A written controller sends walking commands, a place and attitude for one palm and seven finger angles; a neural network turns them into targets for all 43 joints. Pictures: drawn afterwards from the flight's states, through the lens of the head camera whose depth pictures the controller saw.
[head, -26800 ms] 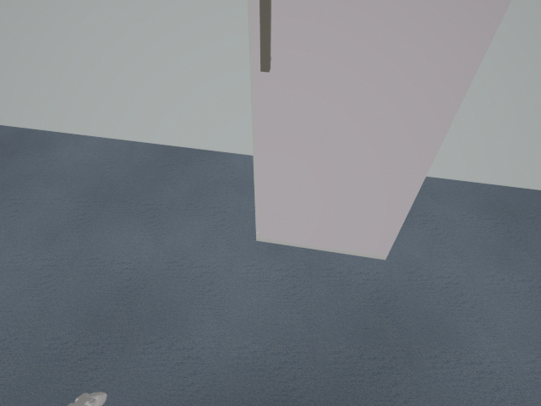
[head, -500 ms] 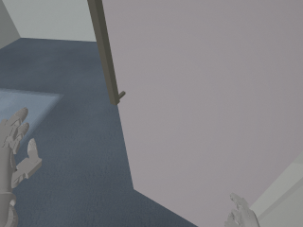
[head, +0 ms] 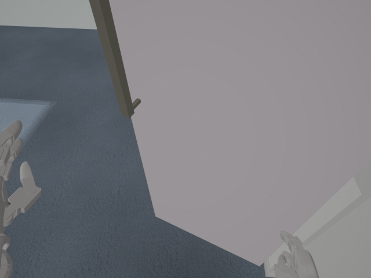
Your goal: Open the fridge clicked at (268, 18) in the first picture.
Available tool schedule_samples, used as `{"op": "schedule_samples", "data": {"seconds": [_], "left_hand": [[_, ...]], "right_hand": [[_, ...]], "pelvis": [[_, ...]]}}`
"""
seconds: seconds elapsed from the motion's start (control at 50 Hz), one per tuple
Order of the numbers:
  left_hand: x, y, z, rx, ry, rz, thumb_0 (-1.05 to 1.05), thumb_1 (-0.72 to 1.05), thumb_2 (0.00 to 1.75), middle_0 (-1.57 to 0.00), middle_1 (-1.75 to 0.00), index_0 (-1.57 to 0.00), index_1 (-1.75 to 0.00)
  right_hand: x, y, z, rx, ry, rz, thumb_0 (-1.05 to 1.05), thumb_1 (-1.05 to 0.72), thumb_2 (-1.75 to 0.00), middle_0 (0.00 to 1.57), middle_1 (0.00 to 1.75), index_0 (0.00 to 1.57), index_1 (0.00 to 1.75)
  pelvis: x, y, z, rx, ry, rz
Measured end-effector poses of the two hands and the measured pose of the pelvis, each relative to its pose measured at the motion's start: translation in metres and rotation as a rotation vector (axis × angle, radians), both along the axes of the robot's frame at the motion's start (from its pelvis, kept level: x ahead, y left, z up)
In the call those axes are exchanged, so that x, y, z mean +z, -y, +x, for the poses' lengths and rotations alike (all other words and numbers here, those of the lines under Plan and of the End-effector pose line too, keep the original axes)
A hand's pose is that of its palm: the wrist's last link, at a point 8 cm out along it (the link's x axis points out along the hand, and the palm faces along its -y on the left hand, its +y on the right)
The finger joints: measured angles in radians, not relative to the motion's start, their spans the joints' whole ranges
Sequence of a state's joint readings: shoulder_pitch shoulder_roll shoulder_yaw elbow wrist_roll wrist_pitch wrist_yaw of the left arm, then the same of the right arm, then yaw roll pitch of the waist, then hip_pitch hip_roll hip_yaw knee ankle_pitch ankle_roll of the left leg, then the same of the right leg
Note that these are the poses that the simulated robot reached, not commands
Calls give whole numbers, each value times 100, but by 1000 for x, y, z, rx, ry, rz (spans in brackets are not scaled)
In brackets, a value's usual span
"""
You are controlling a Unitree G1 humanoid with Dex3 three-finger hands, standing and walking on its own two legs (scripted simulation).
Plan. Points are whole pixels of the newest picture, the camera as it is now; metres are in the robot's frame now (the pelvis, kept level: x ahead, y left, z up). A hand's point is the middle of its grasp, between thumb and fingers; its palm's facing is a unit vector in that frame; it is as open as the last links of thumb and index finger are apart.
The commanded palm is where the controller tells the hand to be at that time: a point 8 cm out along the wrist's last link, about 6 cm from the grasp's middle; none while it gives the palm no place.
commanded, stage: step back with the hand held close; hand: left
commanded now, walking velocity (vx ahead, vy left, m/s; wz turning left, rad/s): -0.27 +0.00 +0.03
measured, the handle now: (117, 43) +0.47 +0.19 +0.27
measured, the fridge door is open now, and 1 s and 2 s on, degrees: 70 70 70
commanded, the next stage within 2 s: stop stepping back and stand still in 1.16 s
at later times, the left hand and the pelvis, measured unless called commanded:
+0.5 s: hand out of the picture +0.14 +0.29 +0.15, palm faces +0.45 -0.80 -0.39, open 7.4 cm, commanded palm +0.08 +0.33 +0.18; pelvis -0.06 +0.02 -0.01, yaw +1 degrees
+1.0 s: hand out of the picture +0.09 +0.27 +0.17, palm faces +0.33 -0.82 -0.47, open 7.4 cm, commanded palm +0.03 +0.32 +0.18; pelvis -0.11 +0.02 +0.00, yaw -1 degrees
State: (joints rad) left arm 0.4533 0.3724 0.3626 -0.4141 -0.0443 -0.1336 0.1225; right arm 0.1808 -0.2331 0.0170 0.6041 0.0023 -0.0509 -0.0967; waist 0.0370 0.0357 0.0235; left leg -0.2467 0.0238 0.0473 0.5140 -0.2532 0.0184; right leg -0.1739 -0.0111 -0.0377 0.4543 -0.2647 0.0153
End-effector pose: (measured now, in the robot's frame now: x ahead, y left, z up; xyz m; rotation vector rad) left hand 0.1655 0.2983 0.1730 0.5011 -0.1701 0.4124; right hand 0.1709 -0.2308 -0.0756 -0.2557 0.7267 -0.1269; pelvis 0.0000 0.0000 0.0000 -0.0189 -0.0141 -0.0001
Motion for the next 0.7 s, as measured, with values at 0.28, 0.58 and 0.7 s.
{"op": "schedule_samples", "data": {"seconds": [0.28, 0.58, 0.7], "left_hand": [[8, -24, -37, -29, 32, 100, 1, 89, 90, -21, -30, -21, -31], [2, -32, -66, -51, 133, 63, 1, 89, 90, -21, -30, -21, -30], [19, -41, -81, -30, 131, 135, 1, 89, 90, -21, -30, -21, -30]], "right_hand": [[-2, -30, -41, 3, -8, 2, 1, -90, -90, 20, 30, 20, 30], [3, -31, -76, 1, 4, -59, 2, -90, -90, 20, 30, 20, 30], [9, -37, -81, 38, 12, -36, 1, -90, -90, 20, 30, 20, 30]], "pelvis": [[-6, -19, -33, 5, -17, 0], [-11, -29, -64, 31, -1, -39], [-4, -27, -68, 37, -50, -47]]}}
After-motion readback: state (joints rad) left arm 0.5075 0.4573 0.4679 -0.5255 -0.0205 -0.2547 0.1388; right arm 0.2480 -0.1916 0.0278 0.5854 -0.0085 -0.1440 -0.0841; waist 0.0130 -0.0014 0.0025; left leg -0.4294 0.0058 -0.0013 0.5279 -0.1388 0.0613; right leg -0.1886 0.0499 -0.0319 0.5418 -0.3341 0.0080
